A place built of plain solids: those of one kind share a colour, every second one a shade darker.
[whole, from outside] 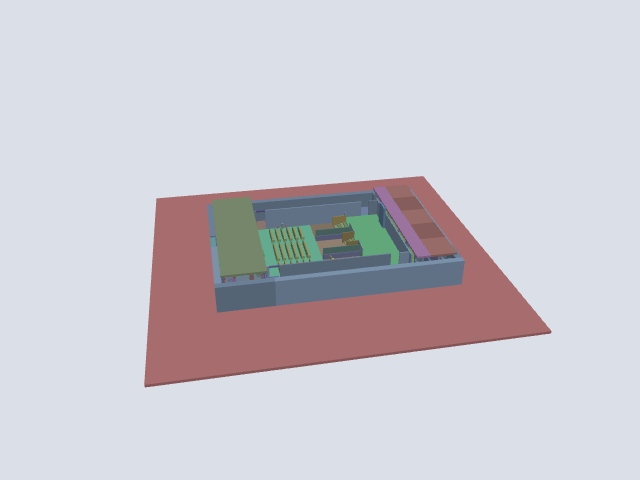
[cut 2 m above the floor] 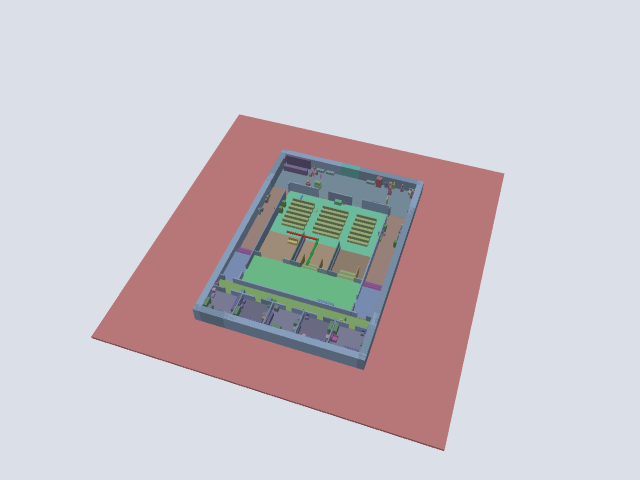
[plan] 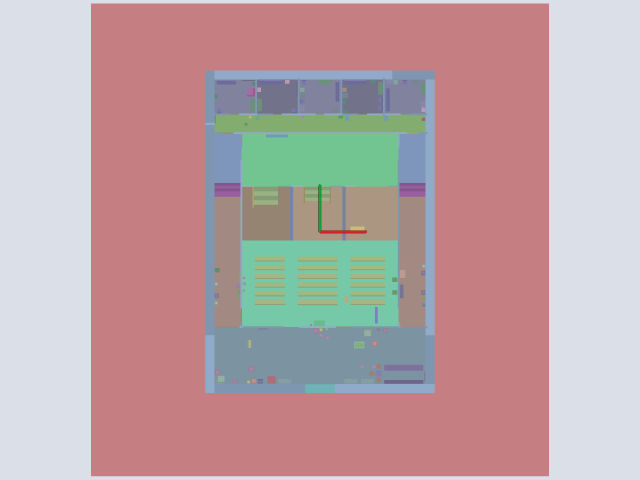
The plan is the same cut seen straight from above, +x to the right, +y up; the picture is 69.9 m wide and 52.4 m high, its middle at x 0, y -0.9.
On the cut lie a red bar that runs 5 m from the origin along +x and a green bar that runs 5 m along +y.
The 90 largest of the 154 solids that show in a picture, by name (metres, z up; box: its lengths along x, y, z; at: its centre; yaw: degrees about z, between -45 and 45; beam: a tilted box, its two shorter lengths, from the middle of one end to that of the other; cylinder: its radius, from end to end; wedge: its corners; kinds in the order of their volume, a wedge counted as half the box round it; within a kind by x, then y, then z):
{
 "ground_under_all_1": {"box": [50.03, 51.6, 0.4], "at": [0.0, -0.89, -0.75]},
 "wall_1": {"box": [1.0, 8.1, 4.08], "at": [-12.03, -13.56, 1.44]},
 "wall_2": {"box": [1.0, 22.97, 4.08], "at": [-12.03, 0.17, 1.44]},
 "wall_3": {"box": [1.0, 3.85, 4.08], "at": [-12.03, 11.79, 1.44]},
 "wall_4": {"box": [1.0, 5.7, 4.08], "at": [-12.03, 14.76, 1.44]},
 "wall_5": {"box": [1.95, 0.2, 4.08], "at": [-10.75, 12.81, 1.44]},
 "wall_6": {"box": [6.45, 1.0, 4.08], "at": [-9.3, 17.11, 1.44]},
 "wall_7": {"box": [0.2, 16.25, 4.08], "at": [-8.57, -0.24, 1.44]},
 "wall_8": {"box": [0.2, 1.68, 4.08], "at": [-8.57, 10.02, 1.44]},
 "wall_9": {"box": [1.95, 0.2, 4.08], "at": [-7.85, 12.81, 1.44]},
 "wall_10": {"box": [10.93, 1.0, 4.08], "at": [-7.06, -17.11, 1.44]},
 "wall_11": {"box": [0.2, 4.1, 4.08], "at": [-6.97, 14.76, 1.44]},
 "wall_12": {"box": [4.8, 0.2, 4.08], "at": [-6.38, -10.41, 1.44]},
 "wall_13": {"box": [4.7, 0.2, 4.08], "at": [-6.33, -10.41, 1.44]},
 "wall_14": {"box": [1.95, 0.2, 4.08], "at": [-6.1, 12.81, 1.44]},
 "wall_15": {"box": [6.45, 1.0, 4.08], "at": [-4.65, 17.11, 1.44]},
 "wall_16": {"box": [1.95, 0.2, 4.08], "at": [-3.2, 12.81, 1.44]},
 "wall_17": {"box": [3.7, 0.2, 4.08], "at": [-2.33, 12.81, 1.44]},
 "wall_18": {"box": [0.2, 4.1, 4.08], "at": [-2.33, 14.76, 1.44]},
 "wall_19": {"box": [4.05, 0.2, 4.08], "at": [-0.25, -10.41, 1.44]},
 "wall_20": {"box": [4.05, 0.2, 4.08], "at": [-0.25, -10.41, 1.44]},
 "wall_21": {"box": [17.35, 0.2, 4.08], "at": [0.0, 10.76, 1.44]},
 "wall_22": {"box": [6.45, 1.0, 4.08], "at": [0.0, 17.11, 1.44]},
 "wall_23": {"box": [1.95, 0.2, 4.08], "at": [1.45, 12.81, 1.44]},
 "wall_24": {"box": [0.2, 4.1, 4.08], "at": [2.33, 14.76, 1.44]},
 "wall_25": {"box": [1.95, 0.2, 4.08], "at": [3.2, 12.81, 1.44]},
 "wall_26": {"box": [6.45, 1.0, 4.08], "at": [4.65, 17.11, 1.44]},
 "wall_27": {"box": [5.2, 0.2, 4.08], "at": [6.08, -10.41, 1.44]},
 "wall_28": {"box": [1.95, 0.2, 4.08], "at": [6.1, 12.81, 1.44]},
 "wall_29": {"box": [5.3, 0.2, 4.08], "at": [6.12, -10.41, 1.44]},
 "wall_30": {"box": [0.2, 4.1, 4.08], "at": [6.97, 14.76, 1.44]},
 "wall_31": {"box": [10.93, 1.0, 4.08], "at": [7.06, -17.11, 1.44]},
 "wall_32": {"box": [1.95, 0.2, 4.08], "at": [7.85, 12.81, 1.44]},
 "wall_33": {"box": [0.2, 16.25, 4.08], "at": [8.57, -0.24, 1.44]},
 "wall_34": {"box": [0.2, 1.68, 4.08], "at": [8.57, 10.02, 1.44]},
 "wall_35": {"box": [6.45, 1.0, 4.08], "at": [9.3, 17.11, 1.44]},
 "wall_36": {"box": [1.95, 0.2, 4.08], "at": [10.75, 12.81, 1.44]},
 "wall_37": {"box": [1.0, 8.1, 4.08], "at": [12.03, -13.56, 1.44]},
 "wall_38": {"box": [1.0, 22.97, 4.08], "at": [12.03, 0.17, 1.44]},
 "wall_39": {"box": [1.0, 3.85, 4.08], "at": [12.03, 11.79, 1.44]},
 "wall_40": {"box": [1.0, 5.7, 4.08], "at": [12.03, 14.76, 1.44]},
 "floor_stage_1": {"box": [17.15, 5.85, 1.47], "at": [0.0, 7.83, 0.14]},
 "floor_dressing_1": {"box": [4.65, 3.9, 1.47], "at": [-9.3, 14.76, 0.14]},
 "floor_dressing_2": {"box": [4.65, 3.9, 1.47], "at": [-4.65, 14.76, 0.14]},
 "floor_dressing_3": {"box": [4.65, 3.9, 1.47], "at": [0.0, 14.76, 0.14]},
 "floor_dressing_4": {"box": [4.65, 3.9, 1.47], "at": [4.65, 14.76, 0.14]},
 "floor_dressing_5": {"box": [4.65, 3.9, 1.47], "at": [9.3, 14.76, 0.14]},
 "floor_parterre_1": {"box": [17.15, 9.46, 0.6], "at": [0.0, -5.68, -0.3]},
 "floor_foyer_1": {"box": [23.25, 6.3, 0.6], "at": [0.0, -13.56, -0.3]},
 "floor_back_corridor_1": {"box": [23.25, 2.05, 1.47], "at": [0.0, 11.79, 0.14]},
 "floor_lift_1": {"box": [5.25, 5.86, 0.6], "at": [-5.95, 1.98, -0.3]},
 "floor_lift_2": {"box": [5.35, 5.86, 0.6], "at": [-0.25, 1.98, -0.3]},
 "floor_lift_3": {"box": [5.75, 5.86, 0.6], "at": [5.7, 1.98, -0.3]},
 "floor_promenade_1": {"box": [3.05, 14.22, 0.6], "at": [-10.1, -3.3, -0.3]},
 "floor_promenade_2": {"box": [3.05, 14.22, 0.6], "at": [10.1, -3.3, -0.3]},
 "floor_walk_1": {"box": [3.05, 5.45, 1.47], "at": [-10.1, 8.04, 0.14]},
 "floor_walk_2": {"box": [3.05, 5.45, 1.47], "at": [10.1, 8.04, 0.14]},
 "ceil_foyer_1": {"box": [23.25, 6.3, 0.3], "at": [0.0, -13.56, 4.55]},
 "ceil_dressing_1": {"box": [4.65, 3.9, 0.3], "at": [-9.3, 14.76, 4.27]},
 "ceil_dressing_2": {"box": [4.65, 3.9, 0.3], "at": [-4.65, 14.76, 4.27]},
 "ceil_dressing_3": {"box": [4.65, 3.9, 0.3], "at": [0.0, 14.76, 4.27]},
 "ceil_dressing_4": {"box": [4.65, 3.9, 0.3], "at": [4.65, 14.76, 4.27]},
 "ceil_dressing_5": {"box": [4.65, 3.9, 0.3], "at": [9.3, 14.76, 4.27]},
 "ceil_back_corridor_1": {"box": [23.25, 2.05, 0.3], "at": [0.0, 11.79, 4.27]},
 "door_leaf_1": {"box": [3.2, 0.97, 3.87], "at": [0.0, -17.12, 1.33]},
 "tread_1": {"box": [2.65, 0.49, 0.77], "at": [-5.9, 3.19, -0.21]},
 "tread_2": {"box": [2.65, 0.49, 0.95], "at": [-5.9, 3.69, -0.13]},
 "tread_3": {"box": [2.65, 0.49, 1.12], "at": [-5.9, 4.17, -0.04]},
 "tread_4": {"box": [2.65, 0.49, 1.3], "at": [-5.9, 4.67, 0.05]},
 "tread_5": {"box": [2.7, 0.39, 0.95], "at": [-0.28, 3.94, -0.13]},
 "tread_6": {"box": [2.7, 0.39, 1.12], "at": [-0.28, 4.33, -0.04]},
 "tread_7": {"box": [2.7, 0.39, 1.3], "at": [-0.28, 4.71, 0.05]},
 "floor_tongue_1": {"box": [0.4, 5.86, 1.47], "at": [-3.12, 1.98, 0.14]},
 "floor_tongue_2": {"box": [0.4, 5.86, 1.47], "at": [2.62, 1.98, 0.14]},
 "bar_foyer_1": {"box": [4.25, 0.4, 2.1], "at": [9.15, -16.38, 1.05]},
 "bar_foyer_2": {"box": [4.25, 0.65, 1.1], "at": [9.15, -14.86, 0.55]},
 "costume_rail_dressing_1": {"box": [0.5, 1.4, 1.66], "at": [-7.36, 13.86, 1.69]},
 "costume_rail_dressing_2": {"box": [0.5, 1.4, 1.66], "at": [-6.59, 13.86, 1.69]},
 "costume_rail_dressing_3": {"box": [1.4, 0.5, 1.66], "at": [0.53, 16.33, 1.69]},
 "costume_rail_dressing_4": {"box": [0.5, 1.4, 1.66], "at": [6.59, 15.66, 1.69]},
 "costume_rail_dressing_5": {"box": [0.5, 1.4, 1.66], "at": [11.24, 15.66, 1.69]},
 "tread_walk_1": {"box": [2.85, 0.3, 1.3], "at": [-10.1, 4.86, 0.05]},
 "tread_walk_2": {"box": [2.85, 0.3, 1.47], "at": [-10.1, 5.16, 0.14]},
 "tread_walk_3": {"box": [2.85, 0.3, 1.12], "at": [10.1, 4.56, -0.04]},
 "tread_walk_4": {"box": [2.85, 0.3, 1.3], "at": [10.1, 4.86, 0.05]},
 "tread_walk_5": {"box": [2.85, 0.3, 1.47], "at": [10.1, 5.16, 0.14]},
 "rail_tongue_1": {"box": [0.12, 5.86, 2.52], "at": [-3.12, 1.98, 0.66]},
 "rail_tongue_2": {"box": [0.12, 5.86, 2.52], "at": [2.62, 1.98, 0.66]},
 "flats_stage_1": {"box": [2.4, 0.35, 3.6], "at": [-4.69, 10.46, 2.67]},
 "machine_foyer_1": {"box": [0.9, 0.8, 1.73], "at": [-5.28, -16.18, 0.96]}
}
